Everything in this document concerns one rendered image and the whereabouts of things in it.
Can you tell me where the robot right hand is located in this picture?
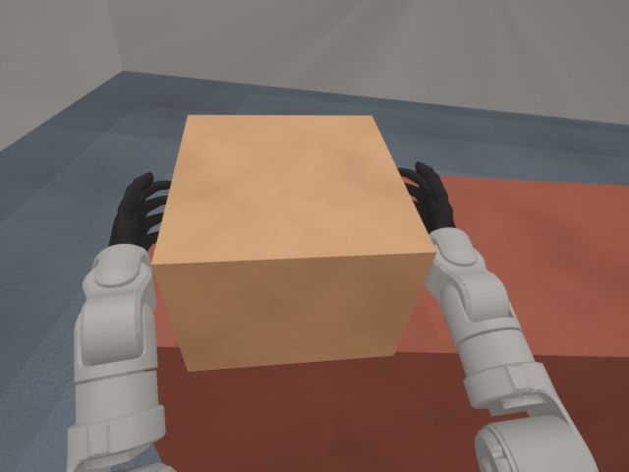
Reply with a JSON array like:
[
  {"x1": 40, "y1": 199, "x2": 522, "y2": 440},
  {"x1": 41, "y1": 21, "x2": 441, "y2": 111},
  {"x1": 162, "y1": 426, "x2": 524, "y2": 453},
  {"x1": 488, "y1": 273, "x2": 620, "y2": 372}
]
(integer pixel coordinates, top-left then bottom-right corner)
[{"x1": 397, "y1": 161, "x2": 456, "y2": 234}]

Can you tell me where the robot right forearm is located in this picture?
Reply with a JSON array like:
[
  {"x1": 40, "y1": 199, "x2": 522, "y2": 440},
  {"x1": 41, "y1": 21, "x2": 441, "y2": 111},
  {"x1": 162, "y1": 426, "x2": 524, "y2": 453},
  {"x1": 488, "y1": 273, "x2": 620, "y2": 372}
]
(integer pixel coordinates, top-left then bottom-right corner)
[{"x1": 424, "y1": 227, "x2": 599, "y2": 472}]

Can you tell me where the carton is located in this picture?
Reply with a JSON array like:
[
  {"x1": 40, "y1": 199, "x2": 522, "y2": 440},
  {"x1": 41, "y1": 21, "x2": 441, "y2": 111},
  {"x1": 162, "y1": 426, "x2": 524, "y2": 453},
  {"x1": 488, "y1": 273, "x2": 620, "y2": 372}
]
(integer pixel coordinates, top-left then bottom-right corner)
[{"x1": 151, "y1": 115, "x2": 437, "y2": 372}]

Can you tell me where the robot right upper arm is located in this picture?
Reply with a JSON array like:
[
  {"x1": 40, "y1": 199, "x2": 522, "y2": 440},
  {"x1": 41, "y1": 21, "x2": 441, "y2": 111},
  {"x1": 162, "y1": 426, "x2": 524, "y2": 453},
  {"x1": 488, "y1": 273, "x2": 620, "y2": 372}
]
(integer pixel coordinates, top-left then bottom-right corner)
[{"x1": 475, "y1": 414, "x2": 596, "y2": 472}]

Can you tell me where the pedestal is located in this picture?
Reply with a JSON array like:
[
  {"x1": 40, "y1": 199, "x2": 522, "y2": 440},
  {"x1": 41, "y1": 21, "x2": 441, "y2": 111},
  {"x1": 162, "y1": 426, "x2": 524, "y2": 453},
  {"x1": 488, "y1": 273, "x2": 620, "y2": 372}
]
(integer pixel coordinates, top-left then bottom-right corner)
[{"x1": 145, "y1": 176, "x2": 629, "y2": 472}]

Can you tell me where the robot left forearm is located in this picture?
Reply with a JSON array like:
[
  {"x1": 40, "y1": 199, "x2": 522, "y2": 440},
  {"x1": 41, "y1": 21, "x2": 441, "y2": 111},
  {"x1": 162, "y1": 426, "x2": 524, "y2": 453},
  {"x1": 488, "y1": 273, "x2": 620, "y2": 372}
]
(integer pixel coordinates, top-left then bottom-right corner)
[{"x1": 66, "y1": 244, "x2": 166, "y2": 472}]

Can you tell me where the robot left hand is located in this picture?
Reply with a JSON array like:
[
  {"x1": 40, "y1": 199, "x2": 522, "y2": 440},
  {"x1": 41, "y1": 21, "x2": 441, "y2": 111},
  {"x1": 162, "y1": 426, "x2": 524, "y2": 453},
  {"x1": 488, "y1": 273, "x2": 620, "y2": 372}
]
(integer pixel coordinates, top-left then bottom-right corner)
[{"x1": 108, "y1": 172, "x2": 172, "y2": 251}]

